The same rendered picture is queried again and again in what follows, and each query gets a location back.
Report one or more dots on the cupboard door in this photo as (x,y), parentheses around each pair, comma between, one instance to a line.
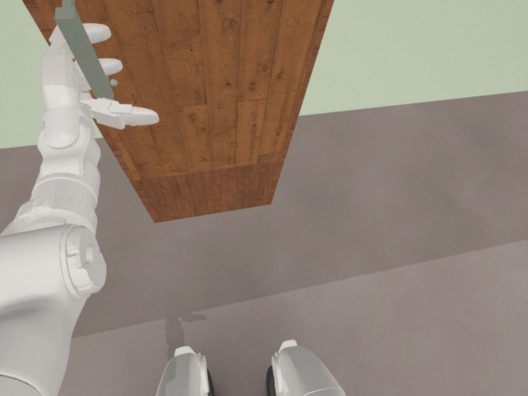
(224,77)

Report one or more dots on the handle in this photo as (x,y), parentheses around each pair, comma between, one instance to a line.
(74,33)

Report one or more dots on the left robot thigh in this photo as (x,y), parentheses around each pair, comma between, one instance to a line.
(184,375)

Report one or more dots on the robot left forearm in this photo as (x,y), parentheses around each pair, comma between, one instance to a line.
(66,190)

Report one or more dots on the right robot thigh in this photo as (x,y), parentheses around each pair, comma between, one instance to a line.
(299,372)

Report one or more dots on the left robot upper arm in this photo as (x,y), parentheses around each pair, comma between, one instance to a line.
(46,276)

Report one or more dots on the robot thigh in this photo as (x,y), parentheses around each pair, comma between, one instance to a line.
(299,372)
(184,375)

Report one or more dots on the robot left hand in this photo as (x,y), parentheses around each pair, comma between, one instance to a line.
(63,83)

